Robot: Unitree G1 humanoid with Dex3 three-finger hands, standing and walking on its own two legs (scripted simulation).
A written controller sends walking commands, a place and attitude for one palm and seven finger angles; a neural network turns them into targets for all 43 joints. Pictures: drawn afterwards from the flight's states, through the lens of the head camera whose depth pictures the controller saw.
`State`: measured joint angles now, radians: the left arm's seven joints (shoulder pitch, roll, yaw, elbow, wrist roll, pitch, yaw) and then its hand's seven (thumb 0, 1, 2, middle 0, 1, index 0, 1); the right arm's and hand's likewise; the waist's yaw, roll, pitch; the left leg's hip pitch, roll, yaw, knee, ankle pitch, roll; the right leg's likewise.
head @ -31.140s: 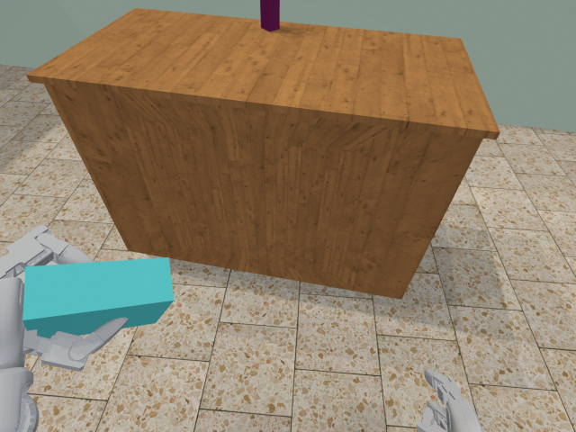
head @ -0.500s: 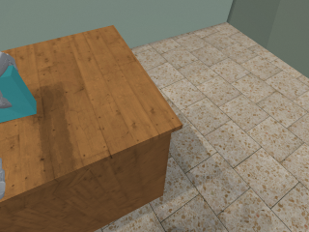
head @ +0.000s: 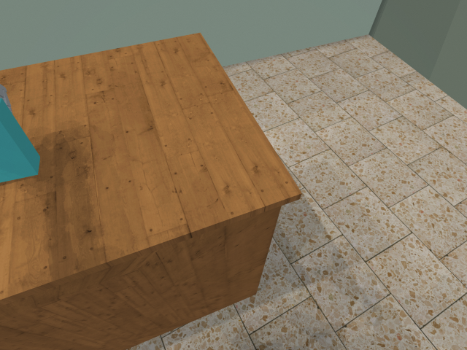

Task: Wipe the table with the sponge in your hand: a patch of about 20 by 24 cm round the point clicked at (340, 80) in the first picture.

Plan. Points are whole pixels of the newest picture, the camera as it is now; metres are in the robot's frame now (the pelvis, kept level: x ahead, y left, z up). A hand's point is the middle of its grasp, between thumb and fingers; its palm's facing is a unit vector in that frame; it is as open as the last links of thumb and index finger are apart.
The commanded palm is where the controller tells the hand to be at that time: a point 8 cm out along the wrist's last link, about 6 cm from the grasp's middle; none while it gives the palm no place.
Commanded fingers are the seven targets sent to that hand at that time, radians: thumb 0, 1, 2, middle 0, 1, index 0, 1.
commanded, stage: wipe back along the first lane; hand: left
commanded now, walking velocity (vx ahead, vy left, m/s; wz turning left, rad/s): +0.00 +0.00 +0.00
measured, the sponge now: out of the picture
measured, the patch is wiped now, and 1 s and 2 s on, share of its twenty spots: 1.00 1.00 1.00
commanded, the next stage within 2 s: lift the sponge slowly off the table in 1.66 s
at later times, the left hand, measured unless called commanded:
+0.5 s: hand out of the picture +0.36 +0.40 +0.16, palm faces -0.06 +0.02 -1.00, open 9.2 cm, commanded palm +0.34 +0.39 +0.20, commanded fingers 0.00 0.10 1.30 -1.20 -1.60 -1.20 -1.60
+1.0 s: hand out of the picture +0.33 +0.39 +0.15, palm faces -0.03 +0.03 -1.00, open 9.2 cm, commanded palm +0.29 +0.37 +0.18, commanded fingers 0.00 0.10 1.30 -1.20 -1.60 -1.20 -1.60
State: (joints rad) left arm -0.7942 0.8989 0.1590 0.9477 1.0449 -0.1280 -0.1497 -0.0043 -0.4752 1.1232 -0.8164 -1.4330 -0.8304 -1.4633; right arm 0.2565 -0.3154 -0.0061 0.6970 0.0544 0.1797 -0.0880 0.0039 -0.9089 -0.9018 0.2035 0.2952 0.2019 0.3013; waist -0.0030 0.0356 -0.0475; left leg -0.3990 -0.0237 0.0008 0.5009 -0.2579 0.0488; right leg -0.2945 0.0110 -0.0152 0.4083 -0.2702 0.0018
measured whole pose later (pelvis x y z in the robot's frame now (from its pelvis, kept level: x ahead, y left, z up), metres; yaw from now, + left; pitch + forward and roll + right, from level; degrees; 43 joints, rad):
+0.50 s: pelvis -0.02 +0.00 +0.00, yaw +0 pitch +6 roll -1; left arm -0.66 0.82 0.14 0.82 0.98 -0.04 -0.09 -0.01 -0.46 1.12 -0.80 -1.45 -0.81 -1.48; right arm 0.24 -0.30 0.01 0.71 0.06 0.19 -0.08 0.01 -0.91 -0.90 0.20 0.30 0.20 0.30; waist 0.01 0.05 -0.04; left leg -0.36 -0.03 0.00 0.49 -0.24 0.05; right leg -0.26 0.00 -0.01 0.42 -0.26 0.01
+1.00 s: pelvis -0.01 -0.01 +0.00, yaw +1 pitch +4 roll -1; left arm -0.44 0.78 0.13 0.52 0.92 0.09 -0.12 -0.02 -0.45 1.12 -0.78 -1.48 -0.79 -1.51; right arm 0.18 -0.31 0.02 0.67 0.06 0.16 -0.07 0.01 -0.91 -0.90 0.20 0.30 0.20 0.30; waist 0.04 0.06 -0.04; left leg -0.31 -0.03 -0.01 0.49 -0.25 0.04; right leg -0.22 0.01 -0.02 0.43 -0.28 0.00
